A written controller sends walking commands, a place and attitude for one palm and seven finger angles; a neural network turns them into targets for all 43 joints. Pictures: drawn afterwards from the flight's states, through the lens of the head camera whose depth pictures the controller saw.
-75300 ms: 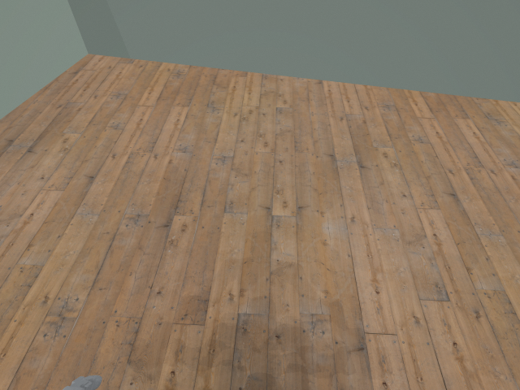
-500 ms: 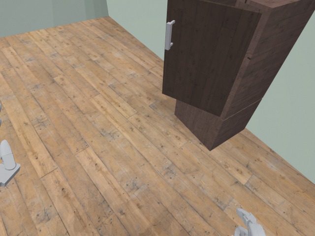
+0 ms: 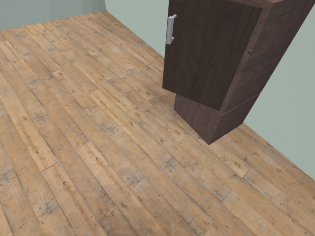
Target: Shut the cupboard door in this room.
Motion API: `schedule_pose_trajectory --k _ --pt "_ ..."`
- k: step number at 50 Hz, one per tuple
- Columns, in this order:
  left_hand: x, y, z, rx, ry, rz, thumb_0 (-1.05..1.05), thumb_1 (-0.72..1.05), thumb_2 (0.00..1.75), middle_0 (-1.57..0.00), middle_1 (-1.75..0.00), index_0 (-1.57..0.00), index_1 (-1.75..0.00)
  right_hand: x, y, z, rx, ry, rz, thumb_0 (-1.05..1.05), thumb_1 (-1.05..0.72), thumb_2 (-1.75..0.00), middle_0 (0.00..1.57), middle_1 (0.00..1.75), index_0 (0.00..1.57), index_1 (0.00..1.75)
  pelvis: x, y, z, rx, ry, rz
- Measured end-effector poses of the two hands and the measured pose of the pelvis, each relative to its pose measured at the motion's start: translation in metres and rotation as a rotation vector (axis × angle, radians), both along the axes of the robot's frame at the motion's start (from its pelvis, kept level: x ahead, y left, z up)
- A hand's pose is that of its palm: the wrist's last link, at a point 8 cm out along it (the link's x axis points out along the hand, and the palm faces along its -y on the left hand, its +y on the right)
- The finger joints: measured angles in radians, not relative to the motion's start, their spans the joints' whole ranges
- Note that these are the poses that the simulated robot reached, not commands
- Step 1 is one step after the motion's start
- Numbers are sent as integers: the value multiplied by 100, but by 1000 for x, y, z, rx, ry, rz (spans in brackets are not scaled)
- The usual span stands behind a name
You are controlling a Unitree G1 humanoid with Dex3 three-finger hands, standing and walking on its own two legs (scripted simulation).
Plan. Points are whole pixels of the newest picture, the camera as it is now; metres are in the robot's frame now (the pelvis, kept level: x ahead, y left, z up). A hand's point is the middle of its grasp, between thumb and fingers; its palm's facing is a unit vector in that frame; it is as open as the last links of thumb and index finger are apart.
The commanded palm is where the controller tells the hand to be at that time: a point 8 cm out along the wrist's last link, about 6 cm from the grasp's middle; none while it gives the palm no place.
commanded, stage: let the arm hang, fingers relaxed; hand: left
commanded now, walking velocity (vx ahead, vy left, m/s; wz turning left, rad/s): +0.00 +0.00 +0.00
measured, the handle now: (171, 29) +1.03 -0.03 +0.04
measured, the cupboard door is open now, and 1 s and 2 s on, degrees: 26 26 26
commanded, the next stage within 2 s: look to check the result in 0.78 s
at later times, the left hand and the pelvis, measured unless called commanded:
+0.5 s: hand out of the picture -0.04 +0.18 -0.17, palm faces +0.01 -0.99 -0.17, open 7.4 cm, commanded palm none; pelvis +0.00 +0.02 +0.01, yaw -2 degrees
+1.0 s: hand out of the picture -0.01 +0.19 -0.17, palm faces -0.01 -0.98 -0.19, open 7.4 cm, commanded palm none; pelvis +0.01 +0.02 +0.01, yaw -3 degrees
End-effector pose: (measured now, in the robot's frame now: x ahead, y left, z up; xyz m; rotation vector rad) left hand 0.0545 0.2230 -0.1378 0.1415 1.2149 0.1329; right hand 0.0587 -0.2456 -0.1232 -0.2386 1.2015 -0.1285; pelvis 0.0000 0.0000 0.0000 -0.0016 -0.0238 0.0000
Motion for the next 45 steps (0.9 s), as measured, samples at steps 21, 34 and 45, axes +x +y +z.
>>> schedule_pose_trajectory --k 21,34,45 --pt "-110 10 1 6 321 45 0 91 90 -20 -30 -20 -30 -112 62 -20 114 281 -158 0 -91 -90 20 30 20 30 -5 16 7 -4 -14 -30" --pt "-67 -4 -7 -38 205 6 1 92 90 -20 -30 -20 -30 -90 65 -18 108 199 -170 0 -91 -90 20 30 20 30 -2 20 7 -1 -14 -40" --pt "-69 11 -3 -6 232 12 0 91 90 -20 -30 -20 -30 -90 57 -17 87 219 -169 0 -91 -90 19 30 20 30 4 21 7 -1 -14 -42"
